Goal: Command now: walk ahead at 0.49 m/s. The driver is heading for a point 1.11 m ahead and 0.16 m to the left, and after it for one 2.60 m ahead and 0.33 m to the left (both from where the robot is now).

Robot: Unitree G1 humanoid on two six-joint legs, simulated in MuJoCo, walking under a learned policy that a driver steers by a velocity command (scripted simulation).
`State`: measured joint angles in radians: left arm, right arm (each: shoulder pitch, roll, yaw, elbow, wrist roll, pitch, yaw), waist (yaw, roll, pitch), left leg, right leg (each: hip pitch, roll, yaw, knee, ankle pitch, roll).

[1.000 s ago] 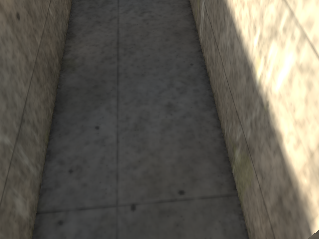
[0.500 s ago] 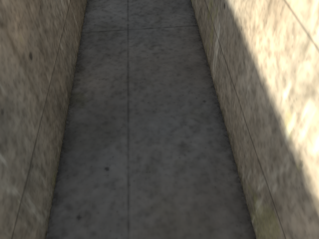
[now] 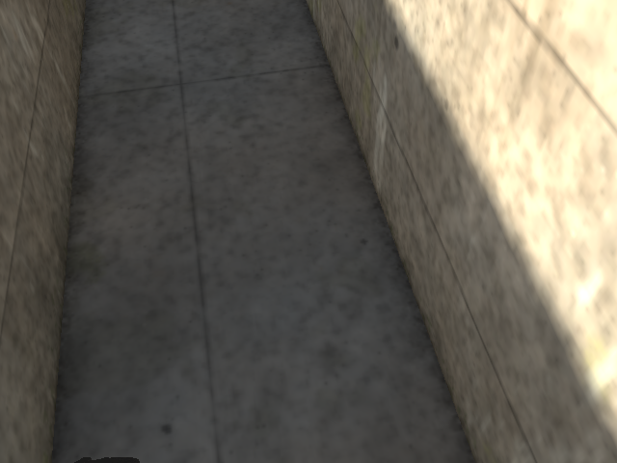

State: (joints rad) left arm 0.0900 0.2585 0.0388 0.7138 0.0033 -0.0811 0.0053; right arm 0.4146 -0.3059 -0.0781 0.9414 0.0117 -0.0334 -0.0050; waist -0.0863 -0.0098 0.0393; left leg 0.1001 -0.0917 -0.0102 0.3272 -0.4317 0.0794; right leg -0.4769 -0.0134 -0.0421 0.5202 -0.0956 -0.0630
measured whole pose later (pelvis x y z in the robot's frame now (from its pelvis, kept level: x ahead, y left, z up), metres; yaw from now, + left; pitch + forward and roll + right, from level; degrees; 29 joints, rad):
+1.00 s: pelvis +0.62 +0.07 -0.01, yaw +0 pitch +2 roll +0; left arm 0.03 0.23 0.03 0.73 0.00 -0.07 0.00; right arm 0.49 -0.26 -0.08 0.95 0.04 -0.06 -0.02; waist -0.08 -0.02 0.06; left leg 0.02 -0.02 -0.03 0.63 -0.48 0.03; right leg -0.51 0.01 -0.06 0.56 -0.06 -0.07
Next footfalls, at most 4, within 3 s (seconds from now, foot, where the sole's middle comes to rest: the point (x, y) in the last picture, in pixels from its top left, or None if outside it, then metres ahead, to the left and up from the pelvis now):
0.46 left None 0.43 0.18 -0.76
0.98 right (311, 325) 0.78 -0.03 -0.76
1.44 left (204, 239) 1.06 0.23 -0.76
1.82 right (283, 200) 1.18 0.01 -0.76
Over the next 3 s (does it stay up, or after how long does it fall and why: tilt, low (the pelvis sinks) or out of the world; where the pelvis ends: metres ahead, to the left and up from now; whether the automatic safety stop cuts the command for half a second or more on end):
stays up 1.11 0.15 0.02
